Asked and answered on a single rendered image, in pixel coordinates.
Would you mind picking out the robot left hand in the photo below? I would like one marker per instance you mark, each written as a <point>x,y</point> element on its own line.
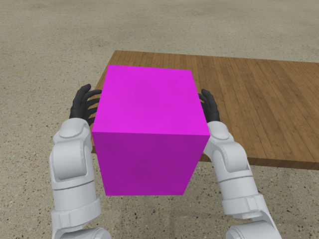
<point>81,105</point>

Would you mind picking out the robot right hand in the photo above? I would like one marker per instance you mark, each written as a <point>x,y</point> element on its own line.
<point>209,106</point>

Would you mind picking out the left robot upper arm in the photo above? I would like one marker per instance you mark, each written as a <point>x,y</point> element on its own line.
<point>92,233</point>

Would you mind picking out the right robot upper arm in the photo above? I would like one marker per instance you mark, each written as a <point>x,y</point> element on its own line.
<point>252,230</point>

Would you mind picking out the right robot forearm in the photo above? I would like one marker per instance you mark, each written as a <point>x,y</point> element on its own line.
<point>240,195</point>

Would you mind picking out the left robot forearm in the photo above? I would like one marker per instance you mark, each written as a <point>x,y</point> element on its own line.
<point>72,178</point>

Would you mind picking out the table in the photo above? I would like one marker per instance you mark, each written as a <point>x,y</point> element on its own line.
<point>270,107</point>

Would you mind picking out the carton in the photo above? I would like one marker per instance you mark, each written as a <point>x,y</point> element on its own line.
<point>149,131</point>

